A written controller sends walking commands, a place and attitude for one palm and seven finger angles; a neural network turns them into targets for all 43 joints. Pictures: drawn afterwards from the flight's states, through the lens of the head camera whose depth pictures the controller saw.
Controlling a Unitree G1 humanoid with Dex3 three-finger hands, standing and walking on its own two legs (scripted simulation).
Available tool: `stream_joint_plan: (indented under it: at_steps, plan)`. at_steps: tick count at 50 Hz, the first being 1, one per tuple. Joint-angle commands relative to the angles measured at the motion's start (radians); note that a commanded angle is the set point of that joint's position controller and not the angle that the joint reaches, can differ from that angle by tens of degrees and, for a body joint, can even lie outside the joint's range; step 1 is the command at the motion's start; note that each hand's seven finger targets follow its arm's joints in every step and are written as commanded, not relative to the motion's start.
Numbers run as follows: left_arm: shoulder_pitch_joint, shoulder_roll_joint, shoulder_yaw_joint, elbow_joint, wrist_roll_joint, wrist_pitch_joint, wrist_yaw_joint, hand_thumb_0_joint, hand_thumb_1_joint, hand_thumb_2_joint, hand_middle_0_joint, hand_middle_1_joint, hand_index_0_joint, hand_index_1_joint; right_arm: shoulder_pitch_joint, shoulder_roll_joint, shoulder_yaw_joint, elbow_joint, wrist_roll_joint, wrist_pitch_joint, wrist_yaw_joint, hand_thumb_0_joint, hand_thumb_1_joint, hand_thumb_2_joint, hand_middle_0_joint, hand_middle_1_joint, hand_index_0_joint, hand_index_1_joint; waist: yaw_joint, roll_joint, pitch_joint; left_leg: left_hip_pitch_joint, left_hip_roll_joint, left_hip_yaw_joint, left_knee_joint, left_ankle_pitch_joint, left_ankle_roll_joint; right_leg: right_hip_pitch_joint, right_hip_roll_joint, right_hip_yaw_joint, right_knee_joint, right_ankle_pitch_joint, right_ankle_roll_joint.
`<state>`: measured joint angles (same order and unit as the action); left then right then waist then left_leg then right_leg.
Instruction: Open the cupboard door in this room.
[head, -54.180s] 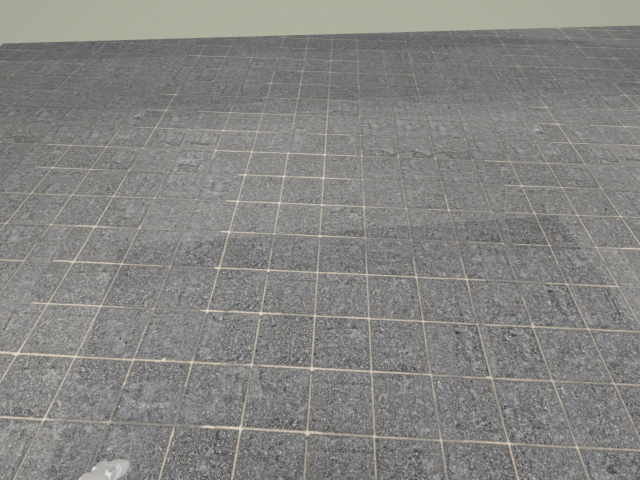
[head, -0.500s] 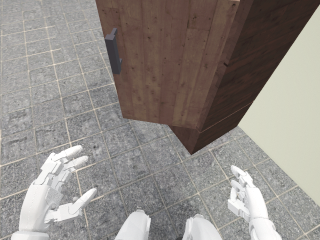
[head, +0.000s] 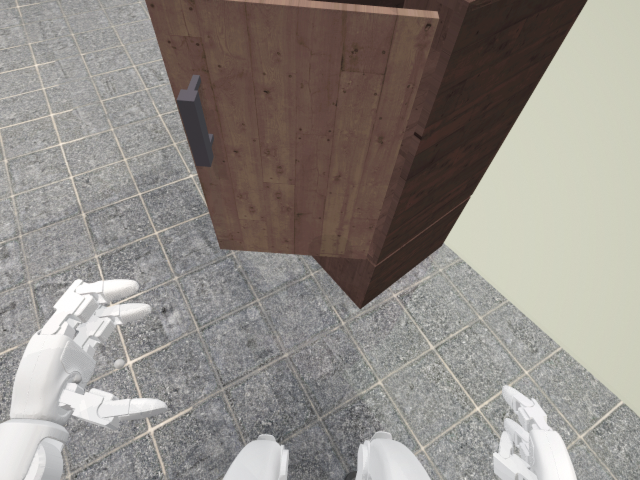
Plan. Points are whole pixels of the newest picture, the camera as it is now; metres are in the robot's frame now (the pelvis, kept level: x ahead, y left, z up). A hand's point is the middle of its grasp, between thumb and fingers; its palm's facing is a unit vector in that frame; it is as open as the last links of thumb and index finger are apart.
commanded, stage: raise the hand with hooked fingers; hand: left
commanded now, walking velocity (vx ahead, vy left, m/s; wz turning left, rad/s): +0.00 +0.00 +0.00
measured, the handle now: (200, 121) +0.60 +0.22 +0.05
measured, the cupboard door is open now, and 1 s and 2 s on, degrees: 48 48 48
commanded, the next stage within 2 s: move the hooked fingers beside the handle in 0.96 s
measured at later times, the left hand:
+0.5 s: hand (69, 306) +0.28 +0.29 +0.06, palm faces +0.02 -1.00 -0.06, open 13.9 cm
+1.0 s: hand (85, 307) +0.29 +0.27 +0.06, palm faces +0.02 -1.00 -0.04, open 14.0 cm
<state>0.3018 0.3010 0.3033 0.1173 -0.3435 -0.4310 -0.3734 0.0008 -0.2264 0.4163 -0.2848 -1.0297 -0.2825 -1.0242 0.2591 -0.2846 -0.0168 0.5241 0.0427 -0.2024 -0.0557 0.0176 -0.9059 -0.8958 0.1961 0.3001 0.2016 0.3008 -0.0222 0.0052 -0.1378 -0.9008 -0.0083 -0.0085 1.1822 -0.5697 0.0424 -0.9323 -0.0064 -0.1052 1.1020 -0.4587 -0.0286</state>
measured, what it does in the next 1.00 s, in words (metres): stands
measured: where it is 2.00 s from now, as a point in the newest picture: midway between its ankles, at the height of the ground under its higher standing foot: outside the picture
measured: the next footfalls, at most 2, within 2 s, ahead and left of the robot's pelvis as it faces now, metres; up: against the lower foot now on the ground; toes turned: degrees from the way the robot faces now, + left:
none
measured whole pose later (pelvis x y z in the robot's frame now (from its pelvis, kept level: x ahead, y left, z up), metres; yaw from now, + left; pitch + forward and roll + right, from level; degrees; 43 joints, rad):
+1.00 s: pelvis +0.00 +0.00 +0.01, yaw +0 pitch +16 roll -3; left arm 0.00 0.41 0.44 0.41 -0.37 -0.37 -0.52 -0.01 -0.50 0.30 -0.30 -1.20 -0.30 -1.20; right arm 0.28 -0.28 0.04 0.51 0.04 -0.16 -0.05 0.02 -0.90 -0.90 0.20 0.30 0.20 0.30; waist -0.02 0.01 -0.12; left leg -0.85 -0.01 0.00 1.11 -0.53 0.05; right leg -0.88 0.00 -0.10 1.02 -0.42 -0.02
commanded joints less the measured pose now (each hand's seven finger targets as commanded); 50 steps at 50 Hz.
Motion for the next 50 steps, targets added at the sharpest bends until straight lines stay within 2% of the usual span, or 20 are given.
stream_joint_plan:
  at_steps: [1, 4, 7, 8, 10, 12, 16, 20, 23, 26, 28, 29, 31, 35, 37, 39, 41, 43, 48, 50]
  plan:
    - [-0.095, 0.201, 0.115, -0.175, -0.028, -0.05, -0.006, 0.0, -0.453, 0.32, -0.297, -1.17, -0.297, -1.17, -0.019, -0.129, -0.04, -0.148, -0.004, -0.048, -0.002, 0.0, -0.9, -0.9, 0.2, 0.3, 0.2, 0.3, 0.015, 0.096, -0.225, 0.126, 0.001, -0.053, -0.23, 0.341, -0.036, 0.231, 0.025, 0.041, -0.138, 0.141, -0.008]
    - [-0.13, 0.209, 0.117, -0.148, -0.025, -0.029, -0.017, 0.0, -0.5, 0.3, -0.3, -1.2, -0.3, -1.2, -0.014, -0.133, -0.035, -0.153, -0.002, -0.042, 0.001, 0.0, -0.9, -0.9, 0.2, 0.3, 0.2, 0.3, 0.016, 0.111, -0.223, 0.148, 0.002, -0.056, -0.247, 0.344, -0.047, 0.229, 0.024, 0.034, -0.146, 0.142, -0.006]
    - [-0.198, 0.235, 0.132, -0.105, -0.029, -0.01, -0.042, 0.0, -0.5, 0.3, -0.3, -1.2, -0.3, -1.2, -0.003, -0.142, -0.03, -0.155, -0.002, -0.033, -0.002, 0.0, -0.9, -0.9, 0.2, 0.3, 0.2, 0.3, 0.005, 0.075, -0.233, 0.154, 0.006, -0.062, -0.248, 0.347, -0.047, 0.231, 0.031, 0.033, -0.148, 0.15, -0.005]
    - [-0.217, 0.239, 0.135, -0.103, -0.029, -0.007, -0.049, 0.0, -0.5, 0.3, -0.3, -1.2, -0.3, -1.2, -0.006, -0.141, -0.03, -0.157, -0.001, -0.034, -0.002, 0.0, -0.9, -0.9, 0.2, 0.3, 0.2, 0.3, 0.011, 0.099, -0.238, 0.163, 0.005, -0.063, -0.251, 0.353, -0.05, 0.232, 0.03, 0.033, -0.147, 0.153, -0.006]
    - [-0.251, 0.246, 0.145, -0.066, -0.037, 0.003, -0.061, 0.0, -0.5, 0.3, -0.3, -1.2, -0.3, -1.2, -0.003, -0.141, -0.026, -0.155, -0.001, -0.032, -0.004, 0.0, -0.9, -0.9, 0.2, 0.3, 0.2, 0.3, 0.006, 0.082, -0.229, 0.16, 0.003, -0.062, -0.255, 0.337, -0.049, 0.234, 0.03, 0.033, -0.159, 0.145, -0.005]
    - [-0.312, 0.271, 0.162, -0.048, -0.042, 0.004, -0.081, 0.0, -0.5, 0.3, -0.3, -1.2, -0.3, -1.2, 0.0, -0.146, -0.024, -0.15, -0.002, -0.029, -0.006, 0.0, -0.9, -0.9, 0.2, 0.3, 0.2, 0.3, 0.006, 0.078, -0.25, 0.171, 0.006, -0.065, -0.252, 0.361, -0.052, 0.236, 0.034, 0.033, -0.151, 0.161, -0.008]
    - [-0.372, 0.313, 0.185, -0.002, -0.044, 0.015, -0.107, 0.0, -0.5, 0.3, -0.3, -1.2, -0.3, -1.2, 0.004, -0.151, -0.021, -0.145, -0.003, -0.029, -0.007, 0.0, -0.9, -0.9, 0.2, 0.3, 0.2, 0.3, 0.015, 0.115, -0.257, 0.196, 0.006, -0.071, -0.258, 0.405, -0.062, 0.235, 0.036, 0.03, -0.148, 0.176, -0.017]
    - [-0.424, 0.341, 0.206, 0.045, -0.048, 0.025, -0.127, 0.0, -0.5, 0.3, -0.3, -1.2, -0.3, -1.2, 0.01, -0.155, -0.021, -0.139, -0.001, -0.022, -0.01, 0.0, -0.9, -0.9, 0.2, 0.3, 0.2, 0.3, 0.01, 0.093, -0.256, 0.2, 0.008, -0.069, -0.272, 0.381, -0.059, 0.238, 0.033, 0.033, -0.166, 0.16, -0.01]
    - [-0.473, 0.379, 0.234, 0.081, -0.05, 0.026, -0.138, 0.0, -0.5, 0.3, -0.3, -1.2, -0.3, -1.2, 0.019, -0.159, -0.019, -0.134, -0.001, -0.016, -0.012, 0.0, -0.9, -0.9, 0.2, 0.3, 0.2, 0.3, 0.016, 0.109, -0.271, 0.213, 0.008, -0.072, -0.281, 0.412, -0.065, 0.249, 0.033, 0.032, -0.166, 0.174, -0.013]
    - [-0.422, 0.333, 0.199, 0.101, -0.058, 0.031, -0.154, 0.0, -0.5, 0.3, -0.3, -1.2, -0.3, -1.2, 0.025, -0.159, -0.024, -0.144, 0.001, -0.019, -0.006, 0.0, -0.9, -0.9, 0.2, 0.3, 0.2, 0.3, 0.02, 0.099, -0.268, 0.227, 0.009, -0.07, -0.285, 0.432, -0.063, 0.252, 0.035, 0.031, -0.176, 0.182, -0.015]
    - [-0.41, 0.348, 0.207, 0.092, -0.051, 0.031, -0.152, 0.0, -0.5, 0.3, -0.3, -1.2, -0.3, -1.2, 0.033, -0.163, -0.028, -0.146, 0.0, -0.016, -0.001, 0.0, -0.9, -0.9, 0.2, 0.3, 0.2, 0.3, 0.022, 0.098, -0.29, 0.238, 0.011, -0.071, -0.286, 0.467, -0.065, 0.258, 0.033, 0.031, -0.175, 0.201, -0.01]
    - [-0.41, 0.345, 0.204, 0.092, -0.051, 0.03, -0.15, 0.0, -0.5, 0.3, -0.3, -1.2, -0.3, -1.2, 0.033, -0.163, -0.029, -0.145, 0.0, -0.015, 0.002, 0.0, -0.9, -0.9, 0.2, 0.3, 0.2, 0.3, 0.02, 0.103, -0.274, 0.237, 0.012, -0.071, -0.288, 0.455, -0.067, 0.243, 0.033, 0.029, -0.177, 0.189, -0.01]
    - [-0.415, 0.352, 0.22, 0.1, -0.059, 0.023, -0.14, 0.0, -0.5, 0.3, -0.3, -1.2, -0.3, -1.2, 0.037, -0.164, -0.03, -0.145, -0.002, -0.013, 0.002, 0.0, -0.9, -0.9, 0.2, 0.3, 0.2, 0.3, 0.016, 0.063, -0.257, 0.204, 0.01, -0.067, -0.282, 0.42, -0.06, 0.249, 0.038, 0.031, -0.177, 0.181, -0.011]
    - [-0.437, 0.361, 0.224, 0.095, -0.047, 0.005, -0.125, 0.0, -0.5, 0.3, -0.3, -1.2, -0.3, -1.2, 0.03, -0.16, -0.028, -0.149, -0.001, -0.005, 0.002, 0.0, -0.9, -0.9, 0.2, 0.3, 0.2, 0.3, 0.017, 0.098, -0.243, 0.189, 0.006, -0.062, -0.299, 0.341, -0.055, 0.248, 0.032, 0.04, -0.185, 0.131, -0.011]
    - [-0.45, 0.374, 0.226, 0.073, -0.044, -0.006, -0.125, 0.0, -0.5, 0.3, -0.3, -1.2, -0.3, -1.2, 0.033, -0.16, -0.027, -0.146, -0.003, -0.004, 0.0, 0.0, -0.9, -0.9, 0.2, 0.3, 0.2, 0.3, 0.016, 0.109, -0.275, 0.2, 0.007, -0.057, -0.291, 0.359, -0.051, 0.263, 0.033, 0.049, -0.183, 0.146, -0.011]
    - [-0.445, 0.373, 0.228, 0.064, -0.045, -0.011, -0.124, 0.0, -0.5, 0.3, -0.3, -1.2, -0.3, -1.2, 0.03, -0.156, -0.025, -0.147, -0.003, -0.005, -0.001, 0.0, -0.9, -0.9, 0.2, 0.3, 0.2, 0.3, 0.016, 0.12, -0.275, 0.199, 0.005, -0.055, -0.289, 0.365, -0.05, 0.271, 0.032, 0.051, -0.184, 0.158, -0.009]
    - [-0.443, 0.369, 0.229, 0.075, -0.055, -0.012, -0.128, 0.0, -0.5, 0.3, -0.3, -1.2, -0.3, -1.2, 0.033, -0.155, -0.024, -0.143, -0.006, -0.006, -0.004, 0.0, -0.9, -0.9, 0.2, 0.3, 0.2, 0.3, 0.01, 0.088, -0.27, 0.183, 0.005, -0.051, -0.274, 0.378, -0.044, 0.281, 0.035, 0.053, -0.181, 0.182, -0.01]
    - [-0.438, 0.355, 0.222, 0.108, -0.055, -0.002, -0.135, 0.0, -0.5, 0.3, -0.3, -1.2, -0.3, -1.2, 0.028, -0.153, -0.021, -0.142, -0.002, -0.002, -0.004, 0.0, -0.9, -0.9, 0.2, 0.3, 0.2, 0.3, 0.01, 0.088, -0.249, 0.165, 0.003, -0.046, -0.276, 0.343, -0.04, 0.275, 0.033, 0.058, -0.188, 0.162, -0.006]
    - [-0.451, 0.361, 0.225, 0.09, -0.057, 0.001, -0.143, 0.0, -0.5, 0.3, -0.3, -1.2, -0.3, -1.2, 0.023, -0.15, -0.019, -0.142, -0.003, -0.005, -0.007, 0.0, -0.9, -0.9, 0.2, 0.3, 0.2, 0.3, 0.014, 0.101, -0.283, 0.163, 0.001, -0.04, -0.261, 0.364, -0.035, 0.301, 0.028, 0.067, -0.181, 0.197, -0.006]
    - [-0.446, 0.349, 0.213, 0.1, -0.055, 0.006, -0.142, 0.0, -0.5, 0.3, -0.3, -1.2, -0.3, -1.2, 0.02, -0.149, -0.019, -0.145, -0.001, -0.006, -0.007, 0.0, -0.9, -0.9, 0.2, 0.3, 0.2, 0.3, 0.009, 0.079, -0.258, 0.15, 0.002, -0.041, -0.263, 0.341, -0.033, 0.291, 0.028, 0.064, -0.186, 0.177, -0.004]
